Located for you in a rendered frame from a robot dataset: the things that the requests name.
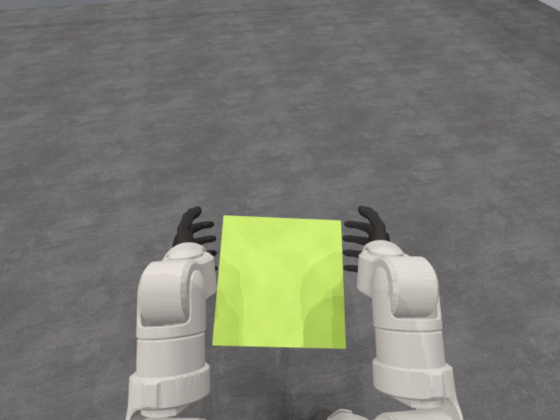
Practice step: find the right robot forearm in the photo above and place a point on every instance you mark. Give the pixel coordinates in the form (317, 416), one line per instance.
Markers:
(410, 358)

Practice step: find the left robot hand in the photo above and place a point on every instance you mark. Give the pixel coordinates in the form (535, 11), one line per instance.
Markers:
(186, 230)

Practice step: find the carton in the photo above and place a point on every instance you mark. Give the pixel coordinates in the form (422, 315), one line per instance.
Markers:
(280, 283)

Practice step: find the right robot shin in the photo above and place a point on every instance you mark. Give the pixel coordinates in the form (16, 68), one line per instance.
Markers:
(340, 411)

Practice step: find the right robot hand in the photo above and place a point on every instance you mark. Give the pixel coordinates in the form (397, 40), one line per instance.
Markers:
(376, 231)

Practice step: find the left robot forearm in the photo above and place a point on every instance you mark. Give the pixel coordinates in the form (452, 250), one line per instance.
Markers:
(171, 372)

